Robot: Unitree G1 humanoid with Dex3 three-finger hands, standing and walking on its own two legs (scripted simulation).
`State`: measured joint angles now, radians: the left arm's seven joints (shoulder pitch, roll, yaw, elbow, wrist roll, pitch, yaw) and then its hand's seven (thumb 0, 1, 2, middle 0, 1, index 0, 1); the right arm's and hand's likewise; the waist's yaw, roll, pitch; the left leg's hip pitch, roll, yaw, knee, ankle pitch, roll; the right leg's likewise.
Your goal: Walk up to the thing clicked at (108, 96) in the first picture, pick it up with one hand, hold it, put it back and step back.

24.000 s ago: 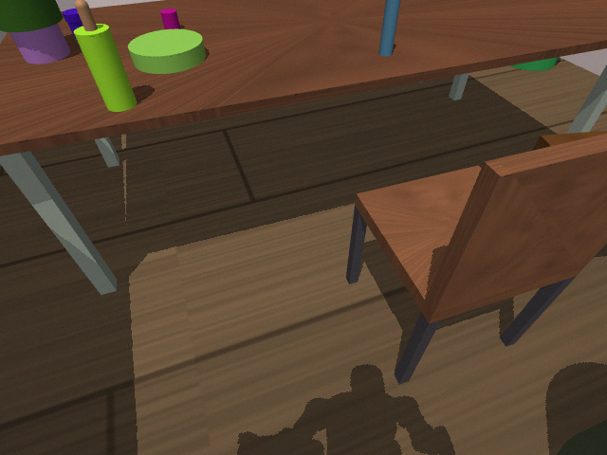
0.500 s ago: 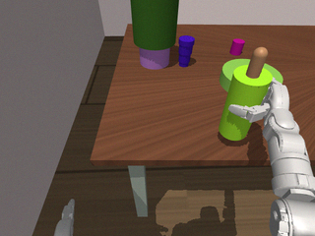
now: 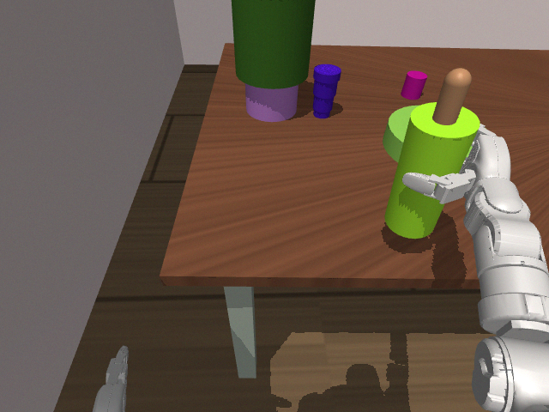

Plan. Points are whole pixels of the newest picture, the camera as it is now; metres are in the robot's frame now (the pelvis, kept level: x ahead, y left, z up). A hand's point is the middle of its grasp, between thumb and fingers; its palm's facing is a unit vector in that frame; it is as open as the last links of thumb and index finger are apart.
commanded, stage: lift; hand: right
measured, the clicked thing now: (430, 160) +0.43 -0.18 +0.20
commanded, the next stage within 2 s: hold in 1.58 s
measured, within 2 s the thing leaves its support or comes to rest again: neither
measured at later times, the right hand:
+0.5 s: hand (471, 144) +0.38 -0.19 +0.26, palm faces +0.20 +0.98 -0.05, open 11.3 cm
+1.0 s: hand (496, 158) +0.32 -0.18 +0.28, palm faces +0.20 +0.98 -0.06, open 11.3 cm
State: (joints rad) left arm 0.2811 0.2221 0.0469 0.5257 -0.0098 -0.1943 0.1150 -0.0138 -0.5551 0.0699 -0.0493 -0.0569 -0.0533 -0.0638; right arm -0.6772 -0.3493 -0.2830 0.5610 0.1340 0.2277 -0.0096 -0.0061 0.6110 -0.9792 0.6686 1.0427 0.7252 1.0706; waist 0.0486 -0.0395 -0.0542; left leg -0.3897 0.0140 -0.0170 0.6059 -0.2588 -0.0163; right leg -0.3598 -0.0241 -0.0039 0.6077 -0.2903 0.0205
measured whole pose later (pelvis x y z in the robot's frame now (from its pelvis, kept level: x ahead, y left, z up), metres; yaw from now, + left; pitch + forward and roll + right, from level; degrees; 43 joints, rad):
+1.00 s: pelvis -0.01 +0.01 +0.00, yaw -2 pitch -4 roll +0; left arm 0.27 0.24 0.05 0.56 -0.03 -0.25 0.12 -0.01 -0.55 0.07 -0.04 -0.05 -0.04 -0.05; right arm -0.51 -0.33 -0.30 -0.06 0.22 0.72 0.00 -0.01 0.61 -0.99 0.66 1.06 0.71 1.09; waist 0.00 -0.08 -0.07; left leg -0.28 0.03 0.02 0.60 -0.26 -0.01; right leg -0.25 -0.01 0.03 0.59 -0.27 0.02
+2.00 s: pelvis -0.01 +0.00 +0.00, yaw -2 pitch -4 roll +0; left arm 0.27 0.25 0.03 0.62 -0.03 -0.31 0.11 -0.01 -0.55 0.06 -0.04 -0.05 -0.05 -0.06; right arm -0.56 -0.36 -0.33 -0.18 0.26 0.91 0.02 0.00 0.61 -0.99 0.65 1.06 0.71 1.09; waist -0.02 -0.09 -0.10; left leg -0.28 0.04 0.02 0.62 -0.28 -0.02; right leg -0.27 0.00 0.03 0.62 -0.29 0.02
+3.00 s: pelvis -0.01 +0.00 +0.00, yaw -2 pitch -4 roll +0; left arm 0.26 0.24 0.01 0.62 -0.03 -0.31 0.11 -0.01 -0.55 0.06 -0.04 -0.05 -0.05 -0.06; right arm -0.59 -0.38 -0.33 -0.19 0.28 0.95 0.02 0.00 0.61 -1.00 0.64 1.08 0.70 1.11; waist -0.01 -0.10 -0.11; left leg -0.29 0.04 0.02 0.62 -0.27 -0.02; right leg -0.27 0.00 0.03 0.63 -0.29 0.01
